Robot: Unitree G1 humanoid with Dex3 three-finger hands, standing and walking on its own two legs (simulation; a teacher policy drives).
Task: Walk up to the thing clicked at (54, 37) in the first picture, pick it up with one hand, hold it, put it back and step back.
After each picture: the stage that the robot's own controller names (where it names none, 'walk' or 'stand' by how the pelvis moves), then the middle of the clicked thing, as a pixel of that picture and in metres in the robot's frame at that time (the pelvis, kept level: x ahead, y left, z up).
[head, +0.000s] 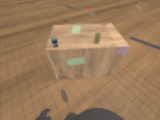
stand; (54, 41) +0.76 +0.43 -0.04
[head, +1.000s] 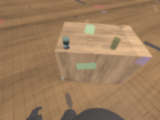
walk; (66, 43) +0.69 +0.24 -0.02
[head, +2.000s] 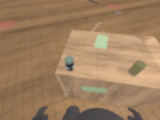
stand; (69, 63) +0.42 +0.19 -0.01
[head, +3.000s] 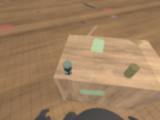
stand; (67, 68) +0.41 +0.20 -0.04
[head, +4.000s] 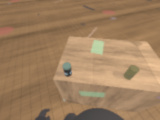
stand; (67, 69) +0.40 +0.20 -0.04
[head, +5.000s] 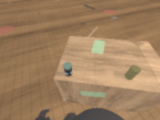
stand; (68, 69) +0.40 +0.19 -0.04
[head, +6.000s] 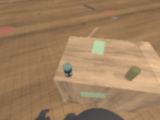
stand; (67, 70) +0.39 +0.19 -0.04
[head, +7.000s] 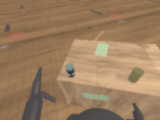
rise first; (70, 70) +0.40 +0.20 -0.04
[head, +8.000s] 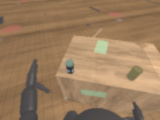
go down; (70, 66) +0.42 +0.19 -0.03
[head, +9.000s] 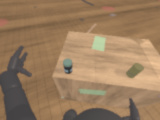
go down; (68, 66) +0.40 +0.18 -0.01
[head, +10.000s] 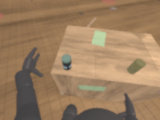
close in; (66, 62) +0.42 +0.18 +0.00
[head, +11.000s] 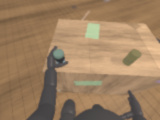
close; (59, 58) +0.43 +0.20 +0.03
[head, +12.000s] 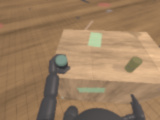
lift; (62, 64) +0.35 +0.18 +0.09
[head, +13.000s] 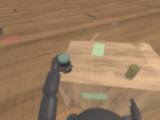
lift; (65, 63) +0.33 +0.17 +0.16
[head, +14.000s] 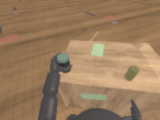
hold; (64, 63) +0.33 +0.18 +0.15
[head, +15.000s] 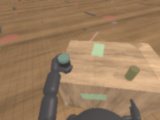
hold; (65, 64) +0.33 +0.17 +0.15
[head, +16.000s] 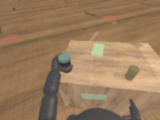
crouch; (65, 63) +0.33 +0.17 +0.15
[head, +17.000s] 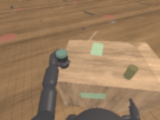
crouch; (63, 59) +0.36 +0.19 +0.15
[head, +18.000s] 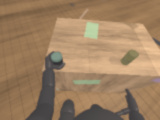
lower; (58, 61) +0.40 +0.20 +0.02
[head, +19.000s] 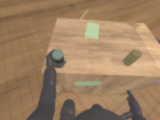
lower; (59, 59) +0.41 +0.20 +0.04
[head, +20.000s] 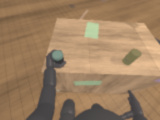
lower; (59, 59) +0.41 +0.20 +0.04
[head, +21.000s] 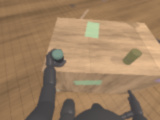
lower; (59, 58) +0.42 +0.20 +0.04
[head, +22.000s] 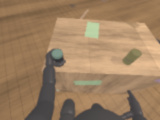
loosen; (58, 58) +0.42 +0.20 +0.04
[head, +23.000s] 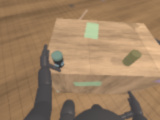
withdraw; (58, 60) +0.41 +0.20 +0.04
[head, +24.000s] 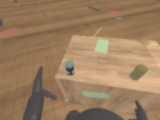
sink last; (69, 68) +0.40 +0.19 +0.00
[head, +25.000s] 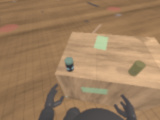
stand; (69, 64) +0.42 +0.19 -0.01
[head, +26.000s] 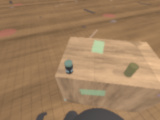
stand; (69, 67) +0.43 +0.19 -0.03
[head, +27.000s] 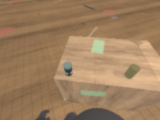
stand; (68, 69) +0.40 +0.19 -0.04
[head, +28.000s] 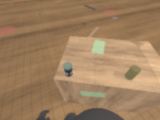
stand; (68, 69) +0.40 +0.19 -0.04
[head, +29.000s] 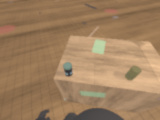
stand; (68, 69) +0.40 +0.19 -0.04
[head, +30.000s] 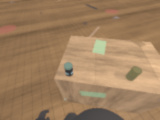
stand; (68, 69) +0.40 +0.18 -0.04
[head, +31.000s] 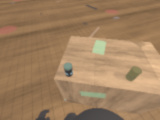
walk; (68, 69) +0.40 +0.19 -0.04
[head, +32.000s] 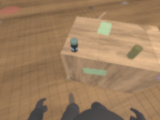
walk; (74, 45) +0.58 +0.18 -0.02
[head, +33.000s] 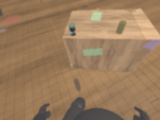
walk; (72, 29) +0.83 +0.27 -0.02
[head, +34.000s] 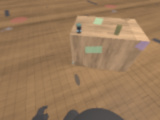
stand; (78, 28) +1.04 +0.21 -0.03
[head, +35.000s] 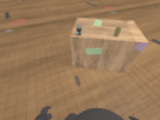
stand; (78, 30) +1.04 +0.19 -0.04
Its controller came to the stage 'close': yes
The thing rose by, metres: 0.21
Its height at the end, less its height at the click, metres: +0.00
